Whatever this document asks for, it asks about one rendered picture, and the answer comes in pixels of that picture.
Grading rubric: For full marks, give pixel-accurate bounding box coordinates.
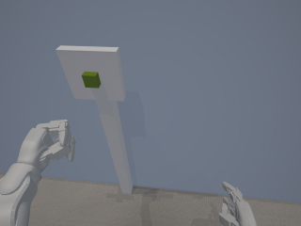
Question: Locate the robot left forearm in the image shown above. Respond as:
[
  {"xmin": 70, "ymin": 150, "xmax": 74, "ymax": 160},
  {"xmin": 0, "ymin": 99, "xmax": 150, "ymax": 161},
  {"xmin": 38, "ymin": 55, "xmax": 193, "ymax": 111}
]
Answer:
[{"xmin": 0, "ymin": 163, "xmax": 42, "ymax": 226}]

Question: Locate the right robot hand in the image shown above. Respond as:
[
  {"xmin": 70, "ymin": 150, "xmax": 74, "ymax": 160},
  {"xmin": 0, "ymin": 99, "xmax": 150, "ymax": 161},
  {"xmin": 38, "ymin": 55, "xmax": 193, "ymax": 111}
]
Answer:
[{"xmin": 219, "ymin": 182, "xmax": 257, "ymax": 226}]

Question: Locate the button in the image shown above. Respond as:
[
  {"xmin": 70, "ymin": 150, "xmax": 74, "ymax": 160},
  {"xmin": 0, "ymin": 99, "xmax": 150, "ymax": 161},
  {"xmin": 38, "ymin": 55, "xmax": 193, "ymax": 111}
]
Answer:
[{"xmin": 82, "ymin": 72, "xmax": 101, "ymax": 89}]

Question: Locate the panel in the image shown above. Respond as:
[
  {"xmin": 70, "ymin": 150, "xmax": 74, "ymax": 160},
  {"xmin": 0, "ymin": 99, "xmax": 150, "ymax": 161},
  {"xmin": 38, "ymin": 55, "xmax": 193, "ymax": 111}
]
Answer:
[{"xmin": 55, "ymin": 45, "xmax": 133, "ymax": 195}]

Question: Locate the left robot hand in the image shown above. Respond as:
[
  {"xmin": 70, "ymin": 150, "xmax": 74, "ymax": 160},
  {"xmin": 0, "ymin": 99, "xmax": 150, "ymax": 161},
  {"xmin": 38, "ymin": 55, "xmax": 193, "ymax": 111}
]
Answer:
[{"xmin": 17, "ymin": 120, "xmax": 76, "ymax": 173}]

